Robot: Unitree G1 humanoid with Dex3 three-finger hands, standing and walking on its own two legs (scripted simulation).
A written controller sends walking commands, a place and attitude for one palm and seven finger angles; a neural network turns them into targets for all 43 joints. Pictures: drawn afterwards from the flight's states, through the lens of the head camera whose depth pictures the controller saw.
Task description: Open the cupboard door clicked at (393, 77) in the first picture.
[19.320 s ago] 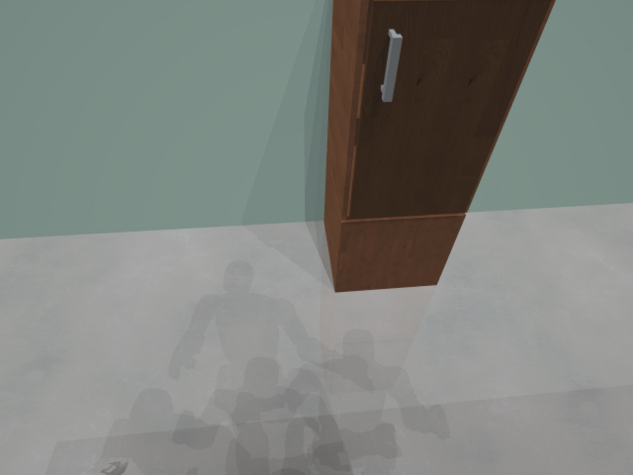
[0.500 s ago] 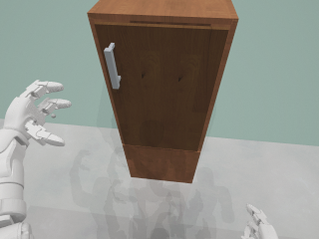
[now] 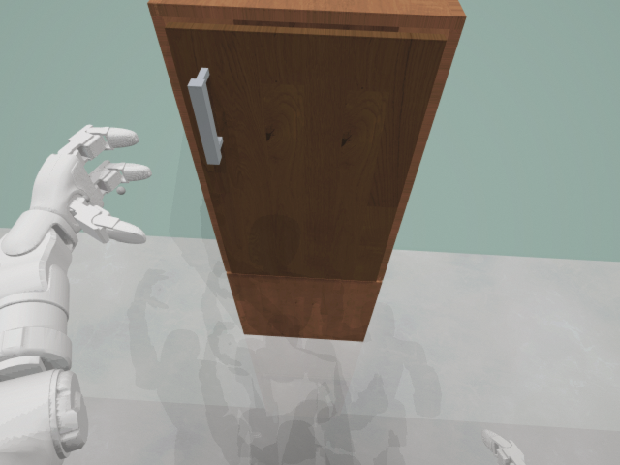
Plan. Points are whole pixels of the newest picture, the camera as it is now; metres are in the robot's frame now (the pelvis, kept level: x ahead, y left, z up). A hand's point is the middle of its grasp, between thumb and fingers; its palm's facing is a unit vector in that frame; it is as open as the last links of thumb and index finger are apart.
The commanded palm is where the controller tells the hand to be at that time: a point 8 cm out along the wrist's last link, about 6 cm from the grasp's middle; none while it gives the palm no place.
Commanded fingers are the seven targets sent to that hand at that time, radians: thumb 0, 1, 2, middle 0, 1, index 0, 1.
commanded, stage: move the hooked fingers beside the handle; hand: left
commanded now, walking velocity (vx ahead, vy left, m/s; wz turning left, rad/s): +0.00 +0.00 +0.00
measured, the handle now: (209, 117) +0.57 +0.17 +0.14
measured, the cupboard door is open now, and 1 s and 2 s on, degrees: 0 0 0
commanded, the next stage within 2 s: slide the fingers in behind the handle in 1.72 s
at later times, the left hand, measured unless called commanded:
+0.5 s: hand (141, 158) +0.47 +0.24 +0.14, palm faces -0.01 -1.00 -0.01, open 14.0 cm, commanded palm +0.46 +0.29 +0.14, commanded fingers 0.00 -0.50 0.30 -0.30 -1.20 -0.30 -1.20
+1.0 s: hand (149, 143) +0.50 +0.24 +0.14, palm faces -0.04 -1.00 +0.02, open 14.0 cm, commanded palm +0.48 +0.29 +0.13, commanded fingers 0.00 -0.50 0.30 -0.30 -1.20 -0.30 -1.20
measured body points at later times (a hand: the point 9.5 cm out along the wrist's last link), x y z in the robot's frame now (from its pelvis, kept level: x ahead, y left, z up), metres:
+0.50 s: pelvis +0.00 +0.00 +0.00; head +0.07 +0.01 +0.44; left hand +0.46 +0.29 +0.14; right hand +0.05 -0.27 -0.11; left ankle -0.03 +0.08 -0.73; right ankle +0.02 -0.11 -0.73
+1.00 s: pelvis +0.01 +0.00 -0.01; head +0.10 +0.02 +0.43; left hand +0.50 +0.30 +0.14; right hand -0.01 -0.27 -0.11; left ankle -0.03 +0.08 -0.73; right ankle +0.02 -0.11 -0.73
